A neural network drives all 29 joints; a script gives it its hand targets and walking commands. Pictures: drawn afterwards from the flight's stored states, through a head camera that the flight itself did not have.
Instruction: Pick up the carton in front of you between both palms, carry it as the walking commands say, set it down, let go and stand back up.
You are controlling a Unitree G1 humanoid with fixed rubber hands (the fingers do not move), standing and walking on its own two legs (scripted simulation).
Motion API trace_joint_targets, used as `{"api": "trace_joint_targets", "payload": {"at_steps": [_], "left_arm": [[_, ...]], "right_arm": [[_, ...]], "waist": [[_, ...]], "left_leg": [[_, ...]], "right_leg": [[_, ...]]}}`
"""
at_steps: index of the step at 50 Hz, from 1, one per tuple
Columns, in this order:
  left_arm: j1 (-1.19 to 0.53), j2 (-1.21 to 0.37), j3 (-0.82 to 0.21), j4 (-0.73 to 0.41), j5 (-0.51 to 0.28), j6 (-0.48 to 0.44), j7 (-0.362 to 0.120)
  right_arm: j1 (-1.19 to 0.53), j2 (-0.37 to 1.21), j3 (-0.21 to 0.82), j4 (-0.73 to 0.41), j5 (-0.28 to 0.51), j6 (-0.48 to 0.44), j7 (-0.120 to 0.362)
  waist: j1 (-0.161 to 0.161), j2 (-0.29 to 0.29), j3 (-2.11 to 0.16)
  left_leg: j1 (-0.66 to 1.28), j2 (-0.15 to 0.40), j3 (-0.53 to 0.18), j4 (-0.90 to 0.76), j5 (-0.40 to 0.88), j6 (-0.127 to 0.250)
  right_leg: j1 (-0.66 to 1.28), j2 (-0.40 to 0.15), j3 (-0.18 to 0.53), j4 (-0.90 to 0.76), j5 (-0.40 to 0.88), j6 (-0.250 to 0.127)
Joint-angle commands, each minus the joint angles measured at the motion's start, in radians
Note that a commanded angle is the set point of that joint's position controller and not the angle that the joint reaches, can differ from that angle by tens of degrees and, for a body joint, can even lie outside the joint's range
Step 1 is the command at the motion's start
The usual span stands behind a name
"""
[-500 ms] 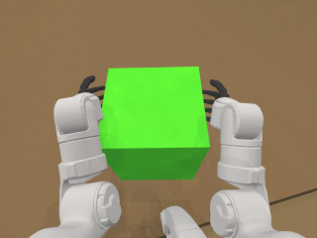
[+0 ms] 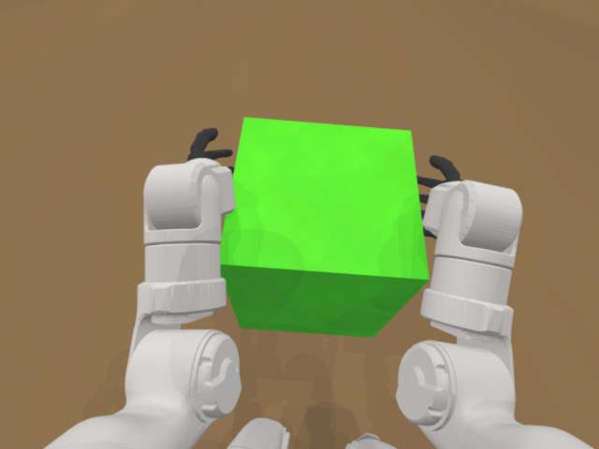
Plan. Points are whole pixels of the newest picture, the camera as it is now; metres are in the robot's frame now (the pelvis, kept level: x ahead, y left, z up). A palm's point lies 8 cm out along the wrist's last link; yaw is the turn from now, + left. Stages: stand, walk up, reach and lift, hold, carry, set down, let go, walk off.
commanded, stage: carry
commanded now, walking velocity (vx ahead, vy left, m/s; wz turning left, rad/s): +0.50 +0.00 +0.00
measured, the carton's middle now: (316, 240) +0.39 +0.04 +0.05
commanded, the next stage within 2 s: none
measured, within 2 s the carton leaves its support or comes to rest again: neither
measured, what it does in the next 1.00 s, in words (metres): climbs: left foot, then right foot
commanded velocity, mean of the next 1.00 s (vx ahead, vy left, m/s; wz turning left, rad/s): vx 0.50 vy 0.00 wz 0.00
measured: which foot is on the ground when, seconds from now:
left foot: up 0.00-0.24, down 0.26-0.72, up 0.74-1.00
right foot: down 0.00-0.28, up 0.30-0.66, down 0.68-1.00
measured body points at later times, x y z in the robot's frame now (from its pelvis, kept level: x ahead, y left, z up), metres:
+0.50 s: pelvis +0.27 +0.04 +0.05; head +0.26 +0.05 +0.50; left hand +0.65 +0.17 +0.20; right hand +0.62 -0.12 +0.19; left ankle +0.26 +0.13 -0.69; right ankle +0.30 -0.09 -0.62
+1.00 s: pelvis +0.56 -0.01 +0.06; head +0.58 -0.02 +0.51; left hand +0.88 +0.14 +0.17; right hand +0.87 -0.15 +0.15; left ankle +0.67 +0.13 -0.65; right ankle +0.50 -0.10 -0.69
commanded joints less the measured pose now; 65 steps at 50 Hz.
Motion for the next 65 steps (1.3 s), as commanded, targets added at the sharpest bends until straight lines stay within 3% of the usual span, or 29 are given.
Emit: {"api": "trace_joint_targets", "payload": {"at_steps": [1, 4, 7, 12, 13, 14, 15, 16, 18, 19, 21, 25, 31, 33, 34, 35, 36, 37, 39, 40, 47, 53, 55, 56, 57, 58, 59, 62, 65], "left_arm": [[-0.697, -1.15, -0.532, -0.032, -0.456, 0.044, -0.374], [-0.654, -1.096, -0.552, -0.072, -0.439, 0.057, -0.366], [-0.612, -1.031, -0.546, -0.056, -0.418, 0.077, -0.366], [-0.579, -0.969, -0.493, 0.027, -0.369, 0.097, -0.368], [-0.571, -0.959, -0.478, 0.052, -0.356, 0.098, -0.367], [-0.567, -0.944, -0.46, 0.076, -0.348, 0.1, -0.365], [-0.569, -0.948, -0.43, 0.095, -0.34, 0.104, -0.364], [-0.6, -0.948, -0.414, 0.104, -0.331, 0.102, -0.361], [-0.592, -0.993, -0.4, 0.132, -0.319, 0.09, -0.356], [-0.569, -1.019, -0.39, 0.144, -0.31, 0.081, -0.356], [-0.548, -1.071, -0.393, 0.155, -0.297, 0.056, -0.361], [-0.517, -1.13, -0.446, 0.116, -0.296, 0.004, -0.366], [-0.399, -1.14, -0.535, 0.06, -0.309, -0.043, -0.374], [-0.341, -1.149, -0.565, 0.042, -0.316, -0.05, -0.385], [-0.305, -1.151, -0.577, 0.032, -0.316, -0.052, -0.39], [-0.235, -1.144, -0.578, 0.027, -0.31, -0.053, -0.396], [-0.217, -1.117, -0.589, 0.009, -0.294, -0.059, -0.392], [-0.171, -1.134, -0.598, -0.023, -0.297, -0.061, -0.393], [-0.148, -1.159, -0.648, -0.167, -0.309, -0.063, -0.404], [-0.147, -1.172, -0.681, -0.239, -0.317, -0.066, -0.407], [0.201, -1.137, -0.793, -0.442, -0.372, -0.045, -0.436], [0.391, -1.076, -0.794, -0.414, -0.338, 0.0, -0.463], [0.377, -1.059, -0.808, -0.419, -0.339, 0.009, -0.468], [0.372, -1.043, -0.813, -0.419, -0.34, 0.014, -0.469], [0.349, -1.034, -0.817, -0.433, -0.348, 0.022, -0.47], [0.289, -1.035, -0.833, -0.465, -0.362, 0.028, -0.47], [0.266, -1.049, -0.85, -0.467, -0.375, 0.027, -0.472], [0.271, -1.124, -0.863, -0.47, -0.401, -0.001, -0.476], [0.312, -1.15, -0.864, -0.483, -0.392, -0.023, -0.466]], "right_arm": [[-0.849, 0.907, 0.574, -0.075, 0.379, -0.075, 0.166], [-0.775, 0.906, 0.619, -0.069, 0.388, -0.062, 0.16], [-0.752, 0.879, 0.631, -0.054, 0.392, -0.04, 0.157], [-0.746, 0.883, 0.595, 0.048, 0.416, -0.019, 0.179], [-0.728, 0.884, 0.581, 0.084, 0.42, -0.02, 0.182], [-0.704, 0.873, 0.557, 0.114, 0.417, -0.022, 0.184], [-0.717, 0.836, 0.527, 0.136, 0.405, -0.028, 0.18], [-0.717, 0.848, 0.512, 0.14, 0.405, -0.031, 0.18], [-0.771, 0.915, 0.522, 0.095, 0.436, -0.044, 0.194], [-0.806, 0.959, 0.54, 0.075, 0.457, -0.055, 0.203], [-0.837, 1.03, 0.561, 0.065, 0.479, -0.083, 0.22], [-0.804, 1.104, 0.611, 0.046, 0.492, -0.136, 0.241], [-0.652, 1.101, 0.681, 0.007, 0.461, -0.188, 0.237], [-0.579, 1.095, 0.71, -0.018, 0.446, -0.194, 0.234], [-0.527, 1.091, 0.726, -0.025, 0.438, -0.194, 0.232], [-0.498, 1.081, 0.745, -0.039, 0.434, -0.19, 0.234], [-0.476, 1.12, 0.763, -0.05, 0.445, -0.184, 0.238], [-0.457, 1.116, 0.781, -0.084, 0.447, -0.183, 0.243], [-0.403, 1.156, 0.832, -0.157, 0.461, -0.189, 0.248], [-0.371, 1.17, 0.859, -0.201, 0.464, -0.193, 0.25], [-0.04, 1.123, 0.977, -0.465, 0.471, -0.187, 0.232], [0.144, 1.074, 0.963, -0.433, 0.474, -0.121, 0.285], [0.149, 1.056, 0.961, -0.415, 0.486, -0.11, 0.302], [0.159, 1.048, 0.955, -0.404, 0.488, -0.106, 0.307], [0.154, 1.016, 0.944, -0.397, 0.481, -0.105, 0.31], [0.141, 1.017, 0.944, -0.373, 0.48, -0.111, 0.31], [0.152, 1.039, 0.939, -0.385, 0.487, -0.115, 0.311], [0.1, 1.119, 0.959, -0.446, 0.507, -0.142, 0.31], [0.108, 1.133, 0.976, -0.479, 0.519, -0.167, 0.31]], "waist": [[-0.026, -0.038, -0.55], [-0.022, -0.126, -0.563], [-0.053, -0.184, -0.555], [-0.092, -0.142, -0.472], [-0.119, -0.101, -0.505], [-0.154, 0.001, -0.546], [-0.181, 0.265, -0.552], [-0.194, 0.266, -0.521], [-0.194, 0.046, -0.482], [-0.188, 0.013, -0.454], [-0.171, 0.076, -0.445], [-0.179, 0.11, -0.431], [-0.16, 0.144, -0.412], [-0.135, 0.102, -0.462], [-0.131, 0.068, -0.519], [-0.098, -0.042, -0.593], [-0.104, -0.314, -0.654], [-0.098, -0.325, -0.61], [-0.098, -0.113, -0.561], [-0.103, -0.083, -0.53], [-0.11, -0.179, -0.453], [-0.104, -0.18, -0.325], [-0.12, -0.122, -0.336], [-0.132, -0.097, -0.38], [-0.142, 0.086, -0.427], [-0.151, 0.296, -0.439], [-0.151, 0.243, -0.405], [-0.144, 0.019, -0.365], [-0.139, 0.094, -0.359]], "left_leg": [[-0.258, 0.055, -0.044, -0.309, -0.295, 0.008], [-0.181, 0.053, 0.063, -0.591, -0.182, -0.004], [-0.007, 0.062, 0.111, -0.848, -0.011, -0.012], [0.301, -0.026, 0.243, -1.202, 0.108, -0.001], [0.476, 0.008, 0.206, -1.212, 0.114, 0.021], [0.64, 0.167, -0.009, -1.236, 0.071, 0.068], [0.832, 0.358, -0.428, -1.287, 0.161, 0.203], [0.881, 0.381, -0.535, -1.305, 0.226, 0.24], [0.82, 0.362, -0.402, -1.27, 0.281, 0.207], [0.751, 0.351, -0.339, -1.31, 0.247, 0.162], [0.692, 0.31, -0.234, -1.366, 0.178, 0.11], [0.685, 0.27, -0.093, -1.423, 0.184, 0.11], [0.713, 0.236, 0.065, -1.398, 0.447, 0.025], [0.694, 0.195, 0.16, -1.23, 0.606, -0.021], [0.58, 0.171, 0.195, -1.09, 0.569, -0.052], [0.408, 0.154, 0.197, -0.888, 0.298, -0.084], [0.063, 0.042, 0.167, -0.677, 0.003, -0.113], [-0.103, 0.014, 0.103, -0.552, -0.223, -0.103], [-0.146, 0.086, 0.07, -0.53, -0.168, -0.087], [-0.122, 0.112, 0.066, -0.59, -0.124, -0.087], [0.023, 0.097, 0.164, -0.988, 0.079, -0.111], [0.185, 0.054, 0.262, -1.256, 0.244, -0.083], [0.422, 0.018, 0.321, -1.317, 0.212, -0.068], [0.61, 0.063, 0.269, -1.278, 0.13, -0.052], [0.768, 0.289, -0.084, -1.336, 0.01, 0.02], [0.94, 0.456, -0.429, -1.432, 0.005, 0.15], [0.903, 0.468, -0.428, -1.451, 0.066, 0.165], [0.695, 0.388, -0.179, -1.474, 0.103, 0.088], [0.619, 0.337, -0.015, -1.555, 0.003, 0.058]], "right_leg": [[0.703, -0.277, 0.552, -0.295, 0.19, -0.153], [0.679, -0.284, 0.432, -0.307, 0.357, -0.163], [0.595, -0.263, 0.309, -0.354, 0.344, -0.125], [0.451, -0.205, 0.171, -0.237, 0.321, -0.028], [0.366, -0.181, 0.129, -0.123, 0.364, 0.011], [0.229, -0.151, 0.083, 0.072, 0.201, 0.068], [-0.104, -0.009, 0.074, 0.322, -0.078, 0.114], [-0.263, 0.011, 0.152, 0.469, -0.277, 0.1], [-0.321, -0.054, 0.211, 0.537, -0.217, 0.081], [-0.287, -0.089, 0.223, 0.469, -0.149, 0.087], [-0.225, -0.109, 0.213, 0.361, -0.063, 0.109], [-0.158, -0.116, 0.163, 0.103, 0.028, 0.131], [0.118, -0.063, 0.044, -0.317, 0.216, 0.118], [0.342, -0.036, -0.019, -0.446, 0.281, 0.107], [0.546, -0.067, 0.015, -0.433, 0.249, 0.086], [0.76, -0.246, 0.24, -0.401, 0.232, 0.046], [1.018, -0.447, 0.627, -0.424, 0.261, -0.099], [1.038, -0.447, 0.689, -0.464, 0.307, -0.123], [0.953, -0.414, 0.521, -0.446, 0.43, -0.078], [0.886, -0.402, 0.455, -0.473, 0.428, -0.048], [0.761, -0.295, 0.19, -0.556, 0.399, -0.016], [0.701, -0.264, 0.092, -0.498, 0.531, 0.043], [0.586, -0.221, 0.021, -0.324, 0.536, 0.078], [0.453, -0.206, -0.003, -0.195, 0.443, 0.104], [0.242, -0.135, -0.011, 0.067, 0.173, 0.149], [-0.057, -0.024, 0.047, 0.287, -0.195, 0.163], [-0.142, -0.071, 0.148, 0.406, -0.251, 0.137], [-0.093, -0.172, 0.201, 0.331, -0.097, 0.108], [-0.019, -0.168, 0.152, 0.14, 0.0, 0.126]]}}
